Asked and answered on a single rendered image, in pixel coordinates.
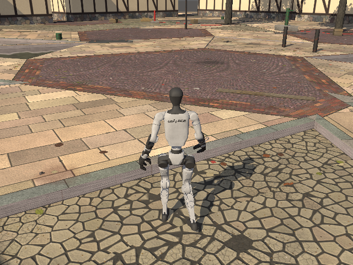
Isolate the robot torso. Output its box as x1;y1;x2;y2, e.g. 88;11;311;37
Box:
164;109;189;166

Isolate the right robot upper arm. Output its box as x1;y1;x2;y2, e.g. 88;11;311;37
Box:
188;111;203;140

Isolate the left robot upper arm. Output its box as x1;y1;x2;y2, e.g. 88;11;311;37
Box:
150;112;165;143

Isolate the humanoid robot head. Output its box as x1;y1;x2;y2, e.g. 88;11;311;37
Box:
167;87;186;114

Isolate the robot right forearm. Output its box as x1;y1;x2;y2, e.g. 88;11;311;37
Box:
197;132;206;147

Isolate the robot left forearm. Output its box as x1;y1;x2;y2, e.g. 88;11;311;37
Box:
141;134;154;159

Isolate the left robot hand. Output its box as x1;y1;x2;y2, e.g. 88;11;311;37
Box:
139;156;151;171

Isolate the right robot hand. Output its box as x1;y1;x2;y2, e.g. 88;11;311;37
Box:
193;144;206;153

